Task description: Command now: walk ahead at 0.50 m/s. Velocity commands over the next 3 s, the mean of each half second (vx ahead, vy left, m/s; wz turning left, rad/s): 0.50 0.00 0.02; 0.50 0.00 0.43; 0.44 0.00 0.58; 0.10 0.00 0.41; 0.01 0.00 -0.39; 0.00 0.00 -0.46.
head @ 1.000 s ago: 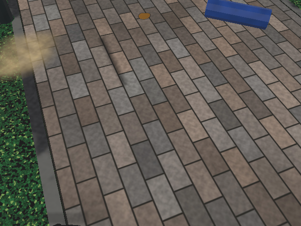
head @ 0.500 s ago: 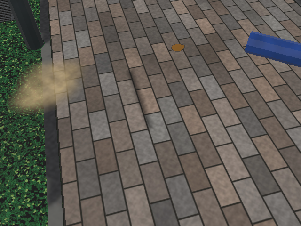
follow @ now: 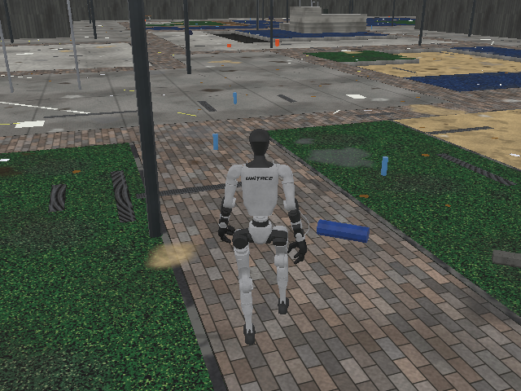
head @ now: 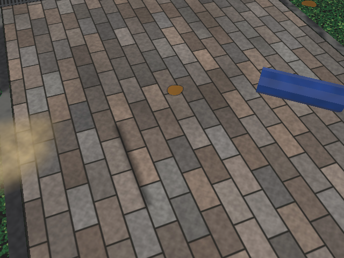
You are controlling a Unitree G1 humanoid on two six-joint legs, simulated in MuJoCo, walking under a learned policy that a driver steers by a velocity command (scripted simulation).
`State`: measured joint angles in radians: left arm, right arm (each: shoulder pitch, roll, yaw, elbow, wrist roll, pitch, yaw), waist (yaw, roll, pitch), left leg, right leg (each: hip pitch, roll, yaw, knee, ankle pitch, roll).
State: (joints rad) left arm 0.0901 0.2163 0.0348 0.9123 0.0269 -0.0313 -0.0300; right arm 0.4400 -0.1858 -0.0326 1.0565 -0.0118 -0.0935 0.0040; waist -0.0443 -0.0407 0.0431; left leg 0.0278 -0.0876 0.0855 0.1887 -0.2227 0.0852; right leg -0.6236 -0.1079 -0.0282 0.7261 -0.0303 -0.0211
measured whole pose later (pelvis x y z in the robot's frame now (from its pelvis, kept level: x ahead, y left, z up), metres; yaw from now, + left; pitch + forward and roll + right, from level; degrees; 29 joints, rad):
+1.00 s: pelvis +0.54 +0.02 +0.00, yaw +17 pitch +1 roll +0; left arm 0.11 0.24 0.05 0.83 0.05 -0.04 -0.01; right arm 0.35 -0.24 -0.08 0.96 0.00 -0.05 0.00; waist -0.03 -0.03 0.05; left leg -0.13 -0.15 -0.05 0.31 -0.19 0.14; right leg -0.64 -0.13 0.04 0.95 -0.19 0.04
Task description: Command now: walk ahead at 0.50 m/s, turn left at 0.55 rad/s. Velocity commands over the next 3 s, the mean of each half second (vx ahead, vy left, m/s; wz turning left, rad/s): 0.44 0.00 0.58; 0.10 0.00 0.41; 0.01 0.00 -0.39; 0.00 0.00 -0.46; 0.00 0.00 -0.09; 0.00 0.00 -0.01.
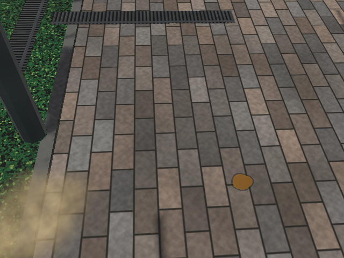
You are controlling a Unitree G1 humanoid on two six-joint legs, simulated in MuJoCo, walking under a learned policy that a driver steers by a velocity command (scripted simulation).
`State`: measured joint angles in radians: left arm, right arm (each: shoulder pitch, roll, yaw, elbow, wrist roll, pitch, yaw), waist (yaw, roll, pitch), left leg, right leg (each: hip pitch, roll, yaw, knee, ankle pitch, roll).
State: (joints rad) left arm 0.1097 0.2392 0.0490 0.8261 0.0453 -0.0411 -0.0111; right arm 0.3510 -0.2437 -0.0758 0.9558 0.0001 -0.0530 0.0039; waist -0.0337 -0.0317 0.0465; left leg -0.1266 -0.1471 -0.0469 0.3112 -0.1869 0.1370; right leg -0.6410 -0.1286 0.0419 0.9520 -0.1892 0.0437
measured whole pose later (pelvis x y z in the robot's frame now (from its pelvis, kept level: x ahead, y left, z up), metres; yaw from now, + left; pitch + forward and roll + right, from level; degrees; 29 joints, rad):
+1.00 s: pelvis +0.34 +0.01 -0.01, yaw +28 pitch +0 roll +0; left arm 0.24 0.25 0.04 0.81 0.01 0.07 0.00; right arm 0.16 -0.20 -0.02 0.75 -0.03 0.00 -0.01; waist 0.01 -0.04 0.05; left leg -0.29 -0.07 0.03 0.40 -0.11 0.09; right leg -0.40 -0.04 0.01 0.87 -0.41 0.01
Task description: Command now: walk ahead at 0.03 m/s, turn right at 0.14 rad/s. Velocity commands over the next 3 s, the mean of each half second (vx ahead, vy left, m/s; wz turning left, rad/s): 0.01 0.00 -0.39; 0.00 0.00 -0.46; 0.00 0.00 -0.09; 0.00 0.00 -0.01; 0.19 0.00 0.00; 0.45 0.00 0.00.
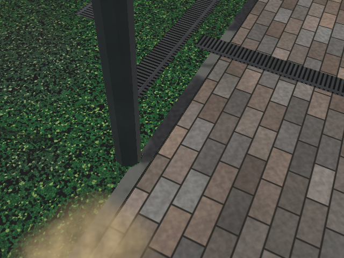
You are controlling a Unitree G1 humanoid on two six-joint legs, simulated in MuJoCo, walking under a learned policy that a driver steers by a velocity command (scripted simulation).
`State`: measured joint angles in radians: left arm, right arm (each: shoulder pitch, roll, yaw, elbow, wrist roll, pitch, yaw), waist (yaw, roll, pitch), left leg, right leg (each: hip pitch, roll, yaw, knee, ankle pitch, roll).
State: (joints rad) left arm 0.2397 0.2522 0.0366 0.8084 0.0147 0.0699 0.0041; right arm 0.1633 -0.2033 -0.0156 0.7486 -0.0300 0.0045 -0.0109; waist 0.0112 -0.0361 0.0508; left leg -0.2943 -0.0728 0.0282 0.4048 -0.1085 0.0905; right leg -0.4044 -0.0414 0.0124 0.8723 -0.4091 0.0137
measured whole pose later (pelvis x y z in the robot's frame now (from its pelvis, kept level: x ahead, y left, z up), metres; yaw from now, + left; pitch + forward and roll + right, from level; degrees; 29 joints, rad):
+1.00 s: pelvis -0.02 +0.00 +0.00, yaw -30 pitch +0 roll -1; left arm 0.17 0.28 0.05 0.74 0.01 0.08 -0.03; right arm 0.24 -0.27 -0.03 0.75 -0.02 0.02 -0.01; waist -0.03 0.00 0.06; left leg -0.23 0.03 0.08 0.49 -0.26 0.02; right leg -0.25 0.04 0.02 0.61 -0.38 0.01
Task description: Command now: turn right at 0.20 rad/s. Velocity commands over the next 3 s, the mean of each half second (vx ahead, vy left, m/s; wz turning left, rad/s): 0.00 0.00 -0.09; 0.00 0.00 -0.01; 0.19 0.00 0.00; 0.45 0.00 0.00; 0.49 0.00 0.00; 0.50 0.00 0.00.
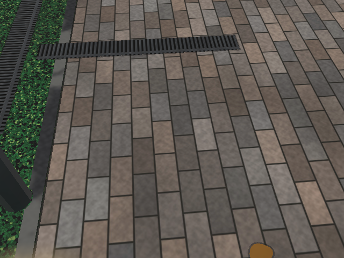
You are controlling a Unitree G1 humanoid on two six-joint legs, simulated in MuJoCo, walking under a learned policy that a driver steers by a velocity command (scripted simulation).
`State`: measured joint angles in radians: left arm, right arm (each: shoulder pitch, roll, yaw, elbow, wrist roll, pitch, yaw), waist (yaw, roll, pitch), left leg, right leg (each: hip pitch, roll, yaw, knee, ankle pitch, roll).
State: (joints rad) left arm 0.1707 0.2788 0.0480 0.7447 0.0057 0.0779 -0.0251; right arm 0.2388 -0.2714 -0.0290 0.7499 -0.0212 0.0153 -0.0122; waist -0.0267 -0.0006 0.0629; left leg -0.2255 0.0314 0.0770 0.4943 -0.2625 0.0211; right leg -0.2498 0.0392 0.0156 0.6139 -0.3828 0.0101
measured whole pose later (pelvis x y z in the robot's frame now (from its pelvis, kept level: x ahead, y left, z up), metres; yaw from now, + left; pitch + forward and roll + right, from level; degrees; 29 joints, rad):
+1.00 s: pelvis -0.01 +0.02 +0.01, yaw -1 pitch -2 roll +0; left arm 0.26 0.19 -0.01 1.14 0.01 0.01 0.04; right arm 0.25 -0.18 0.01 1.11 -0.01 0.00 -0.03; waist 0.00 -0.01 0.03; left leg -0.14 -0.03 0.00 0.38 -0.22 0.03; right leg -0.14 0.01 0.04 0.38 -0.20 0.00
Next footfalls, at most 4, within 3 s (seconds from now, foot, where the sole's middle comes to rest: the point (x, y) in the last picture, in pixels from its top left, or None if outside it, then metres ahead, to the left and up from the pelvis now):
0.02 right None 0.03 -0.10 -0.78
0.32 left None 0.02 0.12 -0.78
1.84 left None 0.41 0.05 -0.78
2.38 right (197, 196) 0.72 -0.10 -0.78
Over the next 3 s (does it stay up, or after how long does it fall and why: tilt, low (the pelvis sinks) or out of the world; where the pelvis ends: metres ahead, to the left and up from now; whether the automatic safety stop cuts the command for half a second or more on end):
stays up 0.90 0.00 -0.02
